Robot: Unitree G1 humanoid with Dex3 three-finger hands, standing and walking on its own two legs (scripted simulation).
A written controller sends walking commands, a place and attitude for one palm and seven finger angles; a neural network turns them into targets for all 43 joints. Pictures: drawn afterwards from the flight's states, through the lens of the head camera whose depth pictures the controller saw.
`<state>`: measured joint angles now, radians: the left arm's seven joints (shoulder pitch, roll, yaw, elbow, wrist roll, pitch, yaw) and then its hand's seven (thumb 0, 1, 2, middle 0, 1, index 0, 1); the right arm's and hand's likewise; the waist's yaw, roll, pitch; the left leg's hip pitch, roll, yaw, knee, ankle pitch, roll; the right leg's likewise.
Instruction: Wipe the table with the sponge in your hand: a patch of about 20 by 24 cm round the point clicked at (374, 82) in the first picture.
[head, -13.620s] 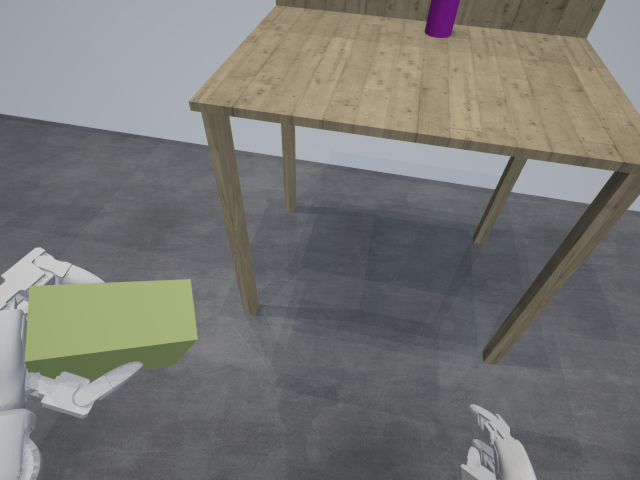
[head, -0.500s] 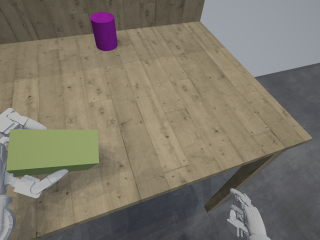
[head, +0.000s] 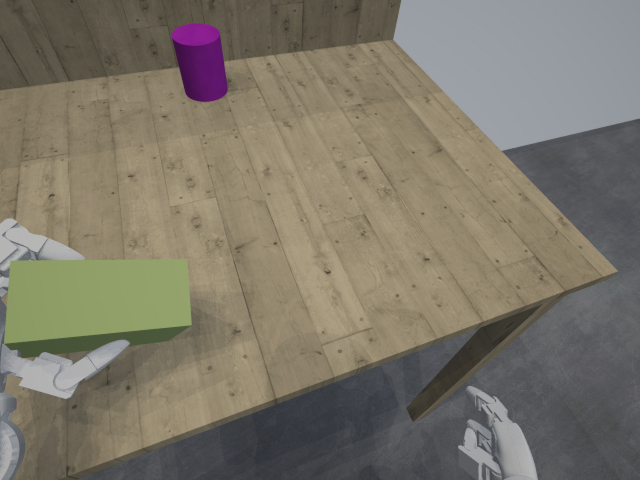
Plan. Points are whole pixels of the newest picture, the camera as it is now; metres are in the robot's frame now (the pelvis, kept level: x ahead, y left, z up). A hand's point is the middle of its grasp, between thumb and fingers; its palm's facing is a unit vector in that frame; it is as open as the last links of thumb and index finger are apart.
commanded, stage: shuffle to correct the standing spot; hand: left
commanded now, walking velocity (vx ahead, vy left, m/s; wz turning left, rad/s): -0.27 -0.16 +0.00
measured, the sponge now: (130, 306) +0.24 +0.21 +0.13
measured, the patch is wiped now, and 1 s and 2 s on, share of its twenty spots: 0.00 0.00 0.00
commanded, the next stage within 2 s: come to a stop and stand still in 0.32 s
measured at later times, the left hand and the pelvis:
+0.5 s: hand (104, 365) +0.18 +0.20 +0.16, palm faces +0.34 -0.85 -0.40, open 10.3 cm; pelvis -0.04 -0.04 -0.01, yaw +0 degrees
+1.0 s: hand (73, 342) +0.19 +0.23 +0.16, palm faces +0.42 -0.84 -0.34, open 10.3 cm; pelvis -0.03 -0.02 +0.00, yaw +0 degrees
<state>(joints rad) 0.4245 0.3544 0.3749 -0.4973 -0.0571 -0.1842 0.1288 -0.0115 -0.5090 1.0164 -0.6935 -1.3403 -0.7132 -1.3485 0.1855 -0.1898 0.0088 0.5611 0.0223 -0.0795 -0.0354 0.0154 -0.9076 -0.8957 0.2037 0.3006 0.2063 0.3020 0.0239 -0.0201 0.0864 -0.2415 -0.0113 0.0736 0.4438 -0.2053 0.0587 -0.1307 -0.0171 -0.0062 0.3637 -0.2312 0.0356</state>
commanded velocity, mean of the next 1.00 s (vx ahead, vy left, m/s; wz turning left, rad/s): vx -0.14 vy -0.05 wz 0.00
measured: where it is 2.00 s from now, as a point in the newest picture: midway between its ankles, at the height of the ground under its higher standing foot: outside the picture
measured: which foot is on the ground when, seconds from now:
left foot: down 0.00-1.00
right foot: down 0.00-1.00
